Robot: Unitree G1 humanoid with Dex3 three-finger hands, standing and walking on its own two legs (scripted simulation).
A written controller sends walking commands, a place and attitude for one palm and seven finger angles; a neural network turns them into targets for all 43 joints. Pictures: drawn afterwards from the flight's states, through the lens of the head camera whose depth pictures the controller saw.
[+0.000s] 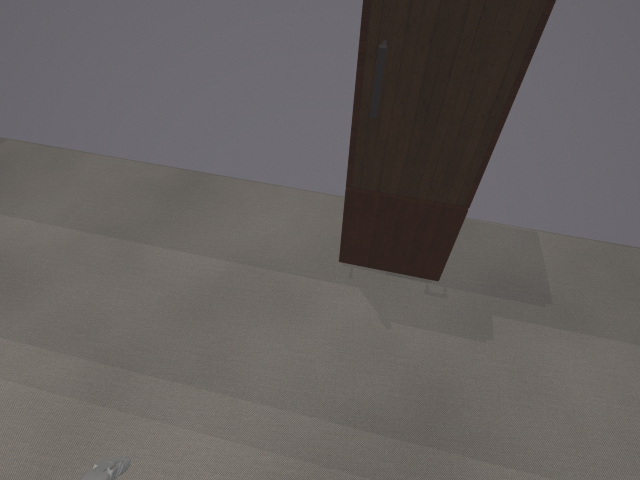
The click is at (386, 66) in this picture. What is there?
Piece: cupboard door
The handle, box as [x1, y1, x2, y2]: [370, 40, 386, 117]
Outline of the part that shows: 383,40 382,44 379,45 370,117 376,117 386,51 386,41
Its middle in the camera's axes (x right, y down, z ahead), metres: +0.15 -0.40 +0.98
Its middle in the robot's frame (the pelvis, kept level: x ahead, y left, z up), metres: +1.01 -0.09 +0.03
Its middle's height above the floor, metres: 0.80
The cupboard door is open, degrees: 0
